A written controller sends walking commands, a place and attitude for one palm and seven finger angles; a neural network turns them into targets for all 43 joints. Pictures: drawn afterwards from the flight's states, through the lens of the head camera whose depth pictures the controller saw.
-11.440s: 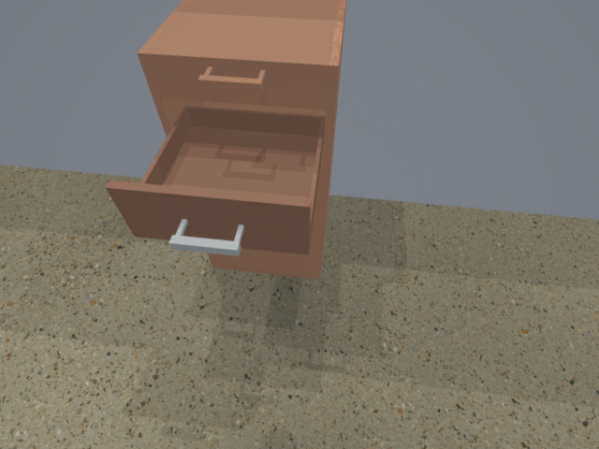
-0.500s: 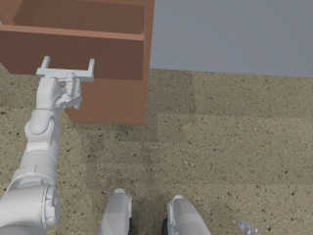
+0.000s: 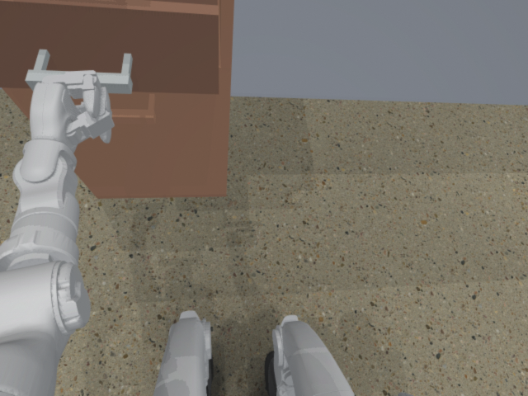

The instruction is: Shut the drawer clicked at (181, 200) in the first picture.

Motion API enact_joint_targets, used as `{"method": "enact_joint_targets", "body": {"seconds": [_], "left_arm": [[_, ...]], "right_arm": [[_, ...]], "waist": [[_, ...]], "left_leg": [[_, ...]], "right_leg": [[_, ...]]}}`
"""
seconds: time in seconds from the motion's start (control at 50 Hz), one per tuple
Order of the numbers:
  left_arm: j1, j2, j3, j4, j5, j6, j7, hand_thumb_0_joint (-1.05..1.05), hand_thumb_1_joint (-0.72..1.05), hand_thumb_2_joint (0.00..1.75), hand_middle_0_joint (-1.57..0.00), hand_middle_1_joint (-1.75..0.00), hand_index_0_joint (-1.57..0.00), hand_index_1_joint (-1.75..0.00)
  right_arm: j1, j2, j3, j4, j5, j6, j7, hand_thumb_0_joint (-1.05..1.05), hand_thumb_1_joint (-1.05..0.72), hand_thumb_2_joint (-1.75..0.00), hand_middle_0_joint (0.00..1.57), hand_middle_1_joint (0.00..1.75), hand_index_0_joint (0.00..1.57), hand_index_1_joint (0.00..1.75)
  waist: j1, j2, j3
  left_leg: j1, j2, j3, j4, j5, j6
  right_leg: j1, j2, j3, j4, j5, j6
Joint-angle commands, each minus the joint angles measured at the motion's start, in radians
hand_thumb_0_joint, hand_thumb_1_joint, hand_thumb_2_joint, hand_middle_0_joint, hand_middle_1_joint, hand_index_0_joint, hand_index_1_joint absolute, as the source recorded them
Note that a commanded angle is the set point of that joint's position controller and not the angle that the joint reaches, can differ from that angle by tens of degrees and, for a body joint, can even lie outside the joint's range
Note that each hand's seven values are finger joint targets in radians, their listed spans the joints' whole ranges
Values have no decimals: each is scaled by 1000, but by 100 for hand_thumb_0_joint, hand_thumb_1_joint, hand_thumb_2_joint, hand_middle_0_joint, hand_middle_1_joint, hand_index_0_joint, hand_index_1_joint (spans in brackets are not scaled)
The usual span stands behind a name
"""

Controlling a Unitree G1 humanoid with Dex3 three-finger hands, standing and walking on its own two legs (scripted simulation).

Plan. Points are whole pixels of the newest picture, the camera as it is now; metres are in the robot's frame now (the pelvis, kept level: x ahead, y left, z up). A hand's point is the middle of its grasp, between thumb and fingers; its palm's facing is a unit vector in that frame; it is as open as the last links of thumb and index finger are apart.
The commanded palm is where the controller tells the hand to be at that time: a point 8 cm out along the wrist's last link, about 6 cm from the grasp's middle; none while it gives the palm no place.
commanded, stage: push the drawer shut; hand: left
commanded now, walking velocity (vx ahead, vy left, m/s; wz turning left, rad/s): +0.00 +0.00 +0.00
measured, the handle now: (83, 70) +0.58 +0.24 +0.05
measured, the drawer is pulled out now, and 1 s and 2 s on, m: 0.07 0.00 0.00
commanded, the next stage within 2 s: pull the fist back off the drawer in 0.84 s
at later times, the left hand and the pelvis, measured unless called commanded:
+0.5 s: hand (107, 81) +0.56 +0.21 +0.05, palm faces +0.00 -1.00 -0.03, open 3.2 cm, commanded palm +0.58 +0.22 +0.05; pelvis +0.00 +0.00 -0.01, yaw -2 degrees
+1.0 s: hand (99, 70) +0.58 +0.22 +0.05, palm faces +0.00 -1.00 -0.05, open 3.3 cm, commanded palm +0.62 +0.20 +0.05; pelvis -0.02 +0.01 -0.03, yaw -2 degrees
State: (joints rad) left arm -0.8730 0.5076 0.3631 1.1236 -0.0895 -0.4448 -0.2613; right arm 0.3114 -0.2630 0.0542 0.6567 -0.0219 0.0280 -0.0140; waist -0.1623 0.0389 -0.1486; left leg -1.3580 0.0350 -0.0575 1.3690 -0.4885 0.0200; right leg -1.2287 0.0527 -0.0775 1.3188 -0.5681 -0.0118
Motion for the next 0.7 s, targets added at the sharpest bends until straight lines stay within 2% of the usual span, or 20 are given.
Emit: {"method": "enact_joint_targets", "body": {"seconds": [0.0,0.06,0.08,0.12,0.16,0.18,0.2,0.22,0.24,0.3,0.32,0.34,0.42,0.44,0.48,0.52,0.54,0.58,0.62,0.68], "left_arm": [[-566,246,32,-235,-10,-64,22,0,90,90,-140,-160,-140,-160],[-604,273,42,-206,-1,-56,28,0,90,90,-140,-160,-140,-160],[-622,291,50,-201,3,-53,29,0,90,90,-140,-160,-140,-160],[-639,278,32,-179,11,-44,31,0,90,90,-140,-160,-140,-160],[-678,303,44,-191,16,-46,36,0,90,90,-140,-160,-140,-160],[-686,325,55,-180,22,-43,36,0,90,90,-140,-160,-140,-160],[-687,324,52,-178,25,-40,36,0,90,90,-140,-160,-140,-160],[-700,306,37,-177,26,-34,35,0,90,90,-140,-160,-140,-160],[-713,314,44,-170,24,-34,36,0,90,90,-140,-160,-140,-160],[-740,369,65,-138,38,-13,36,0,90,90,-140,-160,-140,-160],[-763,387,70,-152,42,-12,36,0,90,90,-140,-160,-140,-160],[-776,371,57,-158,44,-13,33,0,90,90,-140,-160,-140,-160],[-789,432,92,-133,51,11,30,0,90,90,-140,-160,-140,-160],[-807,424,84,-138,53,10,27,0,90,90,-140,-160,-140,-160],[-824,422,70,-110,61,27,25,0,90,90,-140,-160,-140,-160],[-842,438,68,-85,70,43,28,0,90,90,-140,-160,-140,-160],[-870,443,74,-105,73,38,30,0,90,90,-140,-160,-140,-160],[-888,456,77,-128,81,40,34,0,90,90,-140,-160,-140,-160],[-899,450,69,-123,86,51,33,0,90,90,-140,-160,-140,-160],[-951,431,45,-99,92,65,39,0,90,90,-140,-160,-140,-160]], "right_arm": [[158,-196,-72,-51,-4,-10,-8,0,-90,-90,20,30,20,30],[169,-201,-67,-46,-7,-8,-8,0,-90,-90,20,30,20,30],[172,-202,-66,-42,-7,-7,-8,0,-90,-90,20,30,20,30],[174,-203,-63,-44,-8,-6,-7,0,-90,-90,20,30,20,30],[184,-207,-62,-41,-13,-8,-8,0,-90,-90,20,30,20,30],[190,-209,-61,-39,-15,-7,-9,0,-90,-90,20,30,20,30],[192,-209,-60,-41,-15,-6,-8,0,-90,-90,20,30,20,30],[194,-207,-59,-40,-16,-6,-6,0,-90,-90,20,30,20,30],[202,-207,-57,-38,-18,-8,-5,0,-90,-90,20,30,20,30],[210,-213,-51,-37,-18,-3,-6,0,-90,-90,20,30,20,30],[213,-214,-50,-37,-19,-3,-7,0,-90,-90,20,30,20,30],[217,-212,-50,-35,-20,-4,-6,0,-90,-90,20,30,20,30],[232,-217,-44,-35,-23,0,-5,0,-90,-90,20,30,20,30],[236,-216,-43,-36,-24,-2,-4,0,-90,-90,20,30,20,30],[240,-220,-40,-34,-23,1,-5,0,-90,-90,20,30,20,30],[247,-223,-34,-34,-25,3,-6,0,-90,-90,20,30,20,30],[253,-221,-34,-33,-28,-1,-6,0,-90,-90,20,30,20,30],[266,-226,-35,-31,-33,2,-4,0,-90,-90,20,30,20,30],[271,-224,-33,-28,-34,3,-1,0,-90,-90,20,30,20,30],[280,-226,-30,-20,-35,3,-3,0,-90,-90,20,30,20,30]], "waist": [[-57,181,-524],[-75,169,-508],[-75,182,-500],[-87,179,-483],[-92,204,-524],[-91,201,-525],[-91,218,-526],[-101,211,-529],[-104,212,-527],[-113,202,-524],[-114,225,-533],[-116,260,-543],[-121,245,-554],[-125,256,-564],[-140,264,-531],[-151,248,-508],[-150,285,-531],[-148,319,-581],[-156,314,-577],[-181,303,-528]], "left_leg": [[571,4,-56,-152,172,18],[547,7,-64,-148,166,20],[541,7,-61,-143,166,21],[526,8,-64,-145,129,22],[543,8,-68,-135,155,23],[543,10,-75,-135,158,20],[550,10,-74,-135,167,20],[546,10,-73,-130,168,22],[545,11,-76,-127,177,23],[495,12,-68,-112,156,27],[501,14,-69,-111,166,27],[537,14,-77,-112,185,25],[507,19,-74,-97,197,27],[517,19,-80,-95,208,28],[504,23,-82,-94,189,26],[475,23,-84,-93,163,29],[499,24,-92,-91,176,28],[560,28,-106,-92,218,22],[548,29,-103,-83,227,23],[516,30,-111,-88,161,26]], "right_leg": [[39,12,37,-198,143,-23],[25,13,32,-190,139,-22],[22,12,35,-192,140,-22],[2,13,34,-194,117,-22],[-4,12,33,-183,131,-22],[-6,13,28,-178,130,-24],[-11,14,29,-179,134,-25],[-12,15,30,-181,137,-23],[-15,15,28,-178,141,-24],[-6,17,32,-176,129,-21],[-9,17,32,-174,134,-22],[-37,18,26,-167,143,-26],[-18,21,27,-167,151,-23],[-33,22,24,-157,154,-24],[-60,22,21,-160,145,-23],[-65,23,19,-160,132,-21],[-85,22,15,-148,136,-24],[-103,22,8,-140,157,-27],[-99,24,9,-142,163,-26],[-137,24,6,-144,132,-23]]}}
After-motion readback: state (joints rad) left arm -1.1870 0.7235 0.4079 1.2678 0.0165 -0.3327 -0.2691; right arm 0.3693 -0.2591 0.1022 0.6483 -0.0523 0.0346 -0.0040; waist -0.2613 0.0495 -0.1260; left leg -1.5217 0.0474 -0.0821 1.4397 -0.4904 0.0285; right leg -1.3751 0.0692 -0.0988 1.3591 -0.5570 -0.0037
